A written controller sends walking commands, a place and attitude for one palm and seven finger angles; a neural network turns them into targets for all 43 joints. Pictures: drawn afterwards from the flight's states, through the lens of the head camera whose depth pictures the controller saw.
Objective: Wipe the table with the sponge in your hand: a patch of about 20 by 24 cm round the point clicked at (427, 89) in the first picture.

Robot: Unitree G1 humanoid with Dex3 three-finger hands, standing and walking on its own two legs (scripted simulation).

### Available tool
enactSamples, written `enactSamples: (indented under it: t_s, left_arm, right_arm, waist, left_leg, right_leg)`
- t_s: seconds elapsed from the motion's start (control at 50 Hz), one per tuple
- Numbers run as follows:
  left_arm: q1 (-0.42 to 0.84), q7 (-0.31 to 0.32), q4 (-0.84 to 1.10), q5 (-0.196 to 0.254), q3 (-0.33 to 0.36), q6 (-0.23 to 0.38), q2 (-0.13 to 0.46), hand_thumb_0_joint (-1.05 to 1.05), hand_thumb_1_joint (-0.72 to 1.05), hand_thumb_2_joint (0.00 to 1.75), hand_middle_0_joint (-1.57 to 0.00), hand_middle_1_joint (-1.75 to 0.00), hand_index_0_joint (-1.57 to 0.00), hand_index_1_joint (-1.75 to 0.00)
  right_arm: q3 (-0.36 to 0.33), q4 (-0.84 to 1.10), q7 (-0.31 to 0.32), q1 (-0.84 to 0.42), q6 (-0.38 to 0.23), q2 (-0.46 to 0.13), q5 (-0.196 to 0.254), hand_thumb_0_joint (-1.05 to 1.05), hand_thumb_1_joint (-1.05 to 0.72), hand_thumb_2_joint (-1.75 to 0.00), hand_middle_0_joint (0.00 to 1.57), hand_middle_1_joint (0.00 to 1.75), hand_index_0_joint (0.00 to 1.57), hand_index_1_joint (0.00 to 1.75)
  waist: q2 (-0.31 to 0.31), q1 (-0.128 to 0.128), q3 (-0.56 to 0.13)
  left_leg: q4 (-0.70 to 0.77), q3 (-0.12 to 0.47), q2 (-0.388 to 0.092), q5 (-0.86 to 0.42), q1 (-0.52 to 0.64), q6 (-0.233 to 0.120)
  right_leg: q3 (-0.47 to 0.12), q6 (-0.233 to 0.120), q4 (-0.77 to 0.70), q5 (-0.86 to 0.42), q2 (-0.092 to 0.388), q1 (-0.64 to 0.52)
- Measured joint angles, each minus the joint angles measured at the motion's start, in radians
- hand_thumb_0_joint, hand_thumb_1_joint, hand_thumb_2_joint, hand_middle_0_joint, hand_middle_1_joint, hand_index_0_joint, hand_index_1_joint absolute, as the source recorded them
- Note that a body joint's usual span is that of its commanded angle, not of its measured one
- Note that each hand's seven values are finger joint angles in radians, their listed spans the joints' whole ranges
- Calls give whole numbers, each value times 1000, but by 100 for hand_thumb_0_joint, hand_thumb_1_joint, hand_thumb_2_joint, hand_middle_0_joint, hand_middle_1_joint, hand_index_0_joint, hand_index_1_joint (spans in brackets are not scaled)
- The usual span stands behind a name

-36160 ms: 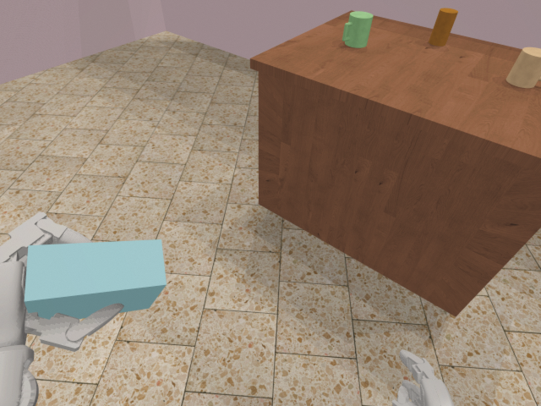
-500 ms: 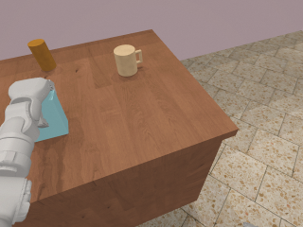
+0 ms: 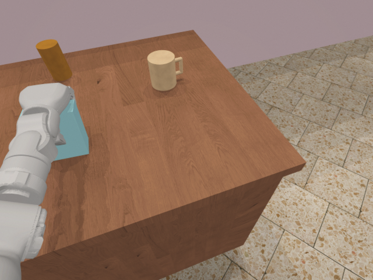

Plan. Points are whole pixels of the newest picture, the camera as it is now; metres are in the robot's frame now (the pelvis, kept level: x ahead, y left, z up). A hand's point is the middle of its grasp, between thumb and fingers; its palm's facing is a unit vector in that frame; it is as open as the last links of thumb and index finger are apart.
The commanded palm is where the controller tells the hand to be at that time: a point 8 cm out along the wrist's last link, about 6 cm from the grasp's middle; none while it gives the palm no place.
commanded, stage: slide across to the middle lane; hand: left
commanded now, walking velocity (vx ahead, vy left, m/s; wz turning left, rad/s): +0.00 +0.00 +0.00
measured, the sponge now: (61, 138) +0.40 +0.32 +0.08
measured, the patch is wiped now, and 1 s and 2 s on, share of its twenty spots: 0.45 0.50 0.70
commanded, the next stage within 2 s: wipe back along the middle lane in 0.48 s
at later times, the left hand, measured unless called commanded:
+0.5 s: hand (94, 106) +0.46 +0.24 +0.13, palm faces -0.02 +0.00 -1.00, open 9.9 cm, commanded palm +0.43 +0.23 +0.19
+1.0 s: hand (99, 115) +0.43 +0.22 +0.13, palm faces +0.01 +0.00 -1.00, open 9.9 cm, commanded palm +0.39 +0.21 +0.17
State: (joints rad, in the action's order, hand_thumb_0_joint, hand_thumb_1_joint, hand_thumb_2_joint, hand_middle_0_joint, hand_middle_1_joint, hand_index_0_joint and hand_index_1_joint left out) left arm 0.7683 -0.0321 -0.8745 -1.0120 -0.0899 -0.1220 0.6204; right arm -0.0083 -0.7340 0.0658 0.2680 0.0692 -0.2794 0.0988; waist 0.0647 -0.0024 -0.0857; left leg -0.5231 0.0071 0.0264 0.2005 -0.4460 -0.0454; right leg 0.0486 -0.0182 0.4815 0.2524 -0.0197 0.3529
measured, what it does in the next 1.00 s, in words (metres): stands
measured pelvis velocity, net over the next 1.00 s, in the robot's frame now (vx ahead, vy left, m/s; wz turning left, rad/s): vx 0.04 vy -0.02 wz -0.01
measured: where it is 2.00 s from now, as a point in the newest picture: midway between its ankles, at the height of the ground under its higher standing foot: outside the picture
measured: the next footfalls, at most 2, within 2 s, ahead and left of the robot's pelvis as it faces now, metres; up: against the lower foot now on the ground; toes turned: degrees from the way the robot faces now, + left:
none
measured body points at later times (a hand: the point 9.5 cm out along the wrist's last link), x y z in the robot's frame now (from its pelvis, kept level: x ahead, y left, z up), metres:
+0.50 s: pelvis +0.03 -0.01 +0.00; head +0.04 -0.03 +0.45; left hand +0.45 +0.24 +0.18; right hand +0.18 -0.25 -0.12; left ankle +0.03 +0.09 -0.73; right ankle -0.01 -0.11 -0.73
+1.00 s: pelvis +0.04 -0.02 +0.00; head +0.04 -0.05 +0.45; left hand +0.42 +0.22 +0.18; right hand +0.21 -0.27 -0.11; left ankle +0.03 +0.09 -0.73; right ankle -0.01 -0.11 -0.73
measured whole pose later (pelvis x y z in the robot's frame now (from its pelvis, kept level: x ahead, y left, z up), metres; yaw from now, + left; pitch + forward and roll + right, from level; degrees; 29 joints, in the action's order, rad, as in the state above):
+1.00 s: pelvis +0.04 -0.02 +0.00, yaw +0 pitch +5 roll +0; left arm 0.56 -0.03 -0.48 -0.97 -0.20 -0.45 0.44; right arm 0.01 -0.68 0.03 0.12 0.15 -0.29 0.10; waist 0.09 -0.02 -0.09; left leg -0.48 0.00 0.02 0.24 -0.32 -0.02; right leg 0.04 -0.04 0.45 0.29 -0.03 0.23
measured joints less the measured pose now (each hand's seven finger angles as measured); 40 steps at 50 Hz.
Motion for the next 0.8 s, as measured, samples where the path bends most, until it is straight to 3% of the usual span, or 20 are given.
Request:
enactSamples:
  t_s: [0.22,0.38,0.54,0.66,0.8]
  left_arm:
    - [25,34,73,40,-72,-94,-96,0,-54,113,-78,-138,-77,-138]
    - [7,66,101,13,-70,-186,-177,0,-53,113,-77,-138,-76,-139]
    - [-11,34,119,26,-81,-254,-183,0,-52,112,-77,-139,-75,-139]
    - [-33,-1,168,28,-93,-262,-179,0,-52,112,-76,-140,-75,-140]
    - [-119,-1,276,31,-84,-268,-169,0,-51,112,-75,-141,-74,-141]
  right_arm:
    - [5,-16,-16,-33,-28,13,-1,1,-91,-90,21,30,21,30]
    - [20,12,-33,-89,-15,23,-14,1,-91,-90,21,30,21,30]
    - [28,28,-34,-109,13,17,-12,1,-91,-90,21,30,21,30]
    - [21,33,-30,-110,31,2,-10,1,-91,-90,21,30,21,30]
    - [14,44,-33,-114,57,-12,-8,1,-91,-90,20,30,20,30]
  waist:
    - [-5,-8,6]
    - [3,0,-8]
    - [11,-3,-13]
    - [12,-8,-9]
    - [15,-12,-7]
  left_leg:
    - [21,5,15,2,33,-3]
    - [34,-11,10,14,53,1]
    - [41,-4,1,28,81,10]
    - [39,5,-3,37,95,18]
    - [44,1,-10,42,113,23]
  right_leg:
    - [5,4,-12,10,14,-32]
    - [-13,2,-17,20,10,-43]
    - [-8,-8,-33,30,0,-75]
    - [0,-17,-36,39,-6,-93]
    - [-6,-22,-40,42,-12,-109]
